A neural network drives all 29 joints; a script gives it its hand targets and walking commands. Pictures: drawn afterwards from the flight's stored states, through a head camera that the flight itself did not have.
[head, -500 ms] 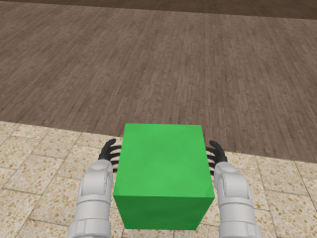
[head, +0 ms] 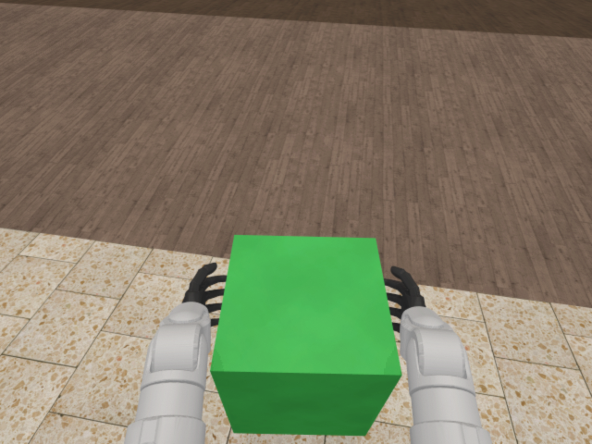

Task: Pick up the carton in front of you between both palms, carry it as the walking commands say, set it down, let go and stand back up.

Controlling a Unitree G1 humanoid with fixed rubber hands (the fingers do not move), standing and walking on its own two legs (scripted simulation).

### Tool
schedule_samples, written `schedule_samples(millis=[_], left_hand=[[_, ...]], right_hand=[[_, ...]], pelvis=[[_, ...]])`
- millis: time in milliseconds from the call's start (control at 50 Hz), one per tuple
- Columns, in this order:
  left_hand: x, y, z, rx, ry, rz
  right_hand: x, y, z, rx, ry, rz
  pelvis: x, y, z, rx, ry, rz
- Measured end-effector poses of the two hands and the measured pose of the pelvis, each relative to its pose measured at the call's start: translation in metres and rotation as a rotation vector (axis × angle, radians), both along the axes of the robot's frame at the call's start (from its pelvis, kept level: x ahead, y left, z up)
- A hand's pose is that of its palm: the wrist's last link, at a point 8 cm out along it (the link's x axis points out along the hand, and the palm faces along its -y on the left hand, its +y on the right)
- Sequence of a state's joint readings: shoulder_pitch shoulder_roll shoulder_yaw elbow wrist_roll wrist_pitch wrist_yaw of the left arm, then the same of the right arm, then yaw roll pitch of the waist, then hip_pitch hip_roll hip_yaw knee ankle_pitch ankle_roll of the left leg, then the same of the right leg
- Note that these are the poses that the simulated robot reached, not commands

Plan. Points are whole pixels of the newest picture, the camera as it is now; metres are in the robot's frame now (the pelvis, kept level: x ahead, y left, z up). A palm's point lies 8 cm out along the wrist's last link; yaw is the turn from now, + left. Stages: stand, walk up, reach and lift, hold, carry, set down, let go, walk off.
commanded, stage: hold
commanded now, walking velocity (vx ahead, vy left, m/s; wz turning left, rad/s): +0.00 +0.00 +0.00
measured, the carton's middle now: (302, 339) +0.29 +0.00 -0.03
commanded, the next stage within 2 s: carry in 0.16 s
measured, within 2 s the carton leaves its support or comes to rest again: neither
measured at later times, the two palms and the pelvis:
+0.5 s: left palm (194, 267) +0.34 +0.16 +0.08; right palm (400, 270) +0.35 -0.14 +0.08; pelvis +0.07 +0.01 -0.02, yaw -1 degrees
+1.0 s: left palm (230, 172) +0.57 +0.14 +0.09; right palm (388, 181) +0.55 -0.16 +0.09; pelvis +0.34 +0.00 -0.01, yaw -1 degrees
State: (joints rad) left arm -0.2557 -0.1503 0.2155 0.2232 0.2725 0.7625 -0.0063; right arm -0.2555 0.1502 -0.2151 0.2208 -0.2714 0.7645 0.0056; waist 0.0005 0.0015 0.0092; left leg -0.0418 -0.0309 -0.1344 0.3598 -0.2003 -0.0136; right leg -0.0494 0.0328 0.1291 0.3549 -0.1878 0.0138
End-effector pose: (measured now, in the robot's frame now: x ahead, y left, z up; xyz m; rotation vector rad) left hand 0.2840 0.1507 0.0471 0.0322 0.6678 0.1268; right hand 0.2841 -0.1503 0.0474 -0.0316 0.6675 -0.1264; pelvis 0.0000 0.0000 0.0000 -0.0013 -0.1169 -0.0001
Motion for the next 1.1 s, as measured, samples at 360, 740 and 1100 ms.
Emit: schedule_samples(millis=[360, 740, 1100], left_hand=[[0.022, 0.004, 0.016, -0.021, -0.082, 0.023], [0.129, 0.024, 0.017, -0.099, -0.026, 0.117], [0.349, -0.02, 0.015, -0.079, -0.039, 0.059]], right_hand=[[0.023, 0.004, 0.016, 0.029, -0.082, -0.019], [0.144, 0.025, 0.022, 0.081, -0.023, -0.015], [0.349, -0.019, 0.013, 0.107, -0.039, -0.078]], pelvis=[[0.022, 0.004, -0.012, -0.003, 0.139, 0.009], [0.184, 0.015, -0.022, 0.033, 0.209, -0.015], [0.41, -0.018, -0.034, -0.032, 0.164, 0.017]])
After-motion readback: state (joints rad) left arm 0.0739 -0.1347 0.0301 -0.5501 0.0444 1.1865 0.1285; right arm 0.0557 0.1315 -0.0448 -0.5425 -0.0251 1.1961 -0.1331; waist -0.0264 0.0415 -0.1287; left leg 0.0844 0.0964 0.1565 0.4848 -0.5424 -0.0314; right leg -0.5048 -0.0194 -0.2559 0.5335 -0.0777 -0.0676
